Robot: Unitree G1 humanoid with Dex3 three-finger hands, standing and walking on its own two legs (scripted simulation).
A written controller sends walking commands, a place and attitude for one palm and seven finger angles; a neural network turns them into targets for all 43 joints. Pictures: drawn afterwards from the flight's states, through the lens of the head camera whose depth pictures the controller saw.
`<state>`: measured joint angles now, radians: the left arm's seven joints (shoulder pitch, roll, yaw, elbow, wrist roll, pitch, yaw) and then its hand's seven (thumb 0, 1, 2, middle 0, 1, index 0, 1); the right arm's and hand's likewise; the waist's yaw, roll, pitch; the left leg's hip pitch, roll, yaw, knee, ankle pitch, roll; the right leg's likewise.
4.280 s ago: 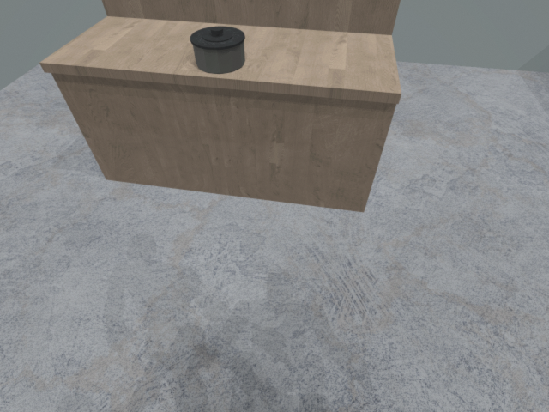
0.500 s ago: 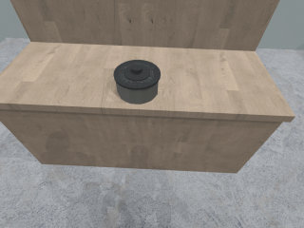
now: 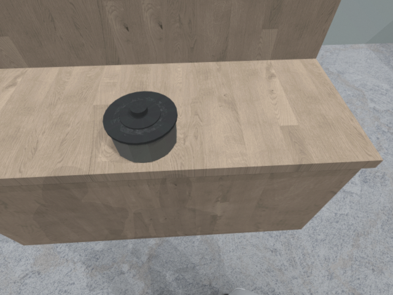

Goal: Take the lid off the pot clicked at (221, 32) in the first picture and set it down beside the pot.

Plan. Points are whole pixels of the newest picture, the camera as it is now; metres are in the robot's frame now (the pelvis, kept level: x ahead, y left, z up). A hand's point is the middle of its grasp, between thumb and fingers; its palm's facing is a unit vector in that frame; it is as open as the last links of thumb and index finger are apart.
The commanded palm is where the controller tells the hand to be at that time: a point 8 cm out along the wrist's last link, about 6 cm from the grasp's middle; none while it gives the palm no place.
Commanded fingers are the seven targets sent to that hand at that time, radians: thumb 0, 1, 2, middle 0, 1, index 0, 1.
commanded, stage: come to a stop and stand still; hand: left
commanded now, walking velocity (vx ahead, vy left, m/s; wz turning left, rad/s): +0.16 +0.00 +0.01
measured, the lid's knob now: (139, 109) +0.56 +0.17 +0.03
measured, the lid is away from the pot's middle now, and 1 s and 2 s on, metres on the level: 0.00 0.00 0.00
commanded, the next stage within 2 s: look again from close up in 1.74 s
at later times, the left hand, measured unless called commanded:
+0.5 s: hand out of the picture +0.09 +0.20 -0.16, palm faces +0.07 -0.98 -0.21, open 7.4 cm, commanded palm none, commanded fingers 0.00 0.90 0.90 -0.20 -0.30 -0.20 -0.30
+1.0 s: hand out of the picture +0.09 +0.19 -0.15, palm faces -0.04 -0.97 -0.23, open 7.4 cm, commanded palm none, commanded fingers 0.00 0.90 0.90 -0.20 -0.30 -0.20 -0.30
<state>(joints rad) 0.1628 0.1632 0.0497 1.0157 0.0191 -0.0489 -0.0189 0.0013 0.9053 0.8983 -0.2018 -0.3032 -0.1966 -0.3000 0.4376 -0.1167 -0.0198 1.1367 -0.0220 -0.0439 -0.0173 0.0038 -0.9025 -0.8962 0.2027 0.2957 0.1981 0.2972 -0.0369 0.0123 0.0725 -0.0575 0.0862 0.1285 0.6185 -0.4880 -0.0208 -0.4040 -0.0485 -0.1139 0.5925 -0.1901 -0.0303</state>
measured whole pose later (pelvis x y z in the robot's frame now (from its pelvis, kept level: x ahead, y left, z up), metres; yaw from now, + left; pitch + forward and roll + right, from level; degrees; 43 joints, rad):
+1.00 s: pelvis +0.02 +0.01 +0.01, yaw -2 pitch -1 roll -1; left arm 0.24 0.19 -0.02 0.94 0.01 0.01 0.04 0.00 0.90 0.90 -0.21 -0.30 -0.20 -0.30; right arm 0.27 -0.20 -0.04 0.98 -0.02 0.03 -0.01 0.01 -0.91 -0.90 0.20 0.29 0.19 0.30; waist -0.02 0.01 0.02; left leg -0.33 0.00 0.01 0.60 -0.27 0.01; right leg -0.31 -0.01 -0.03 0.58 -0.26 0.00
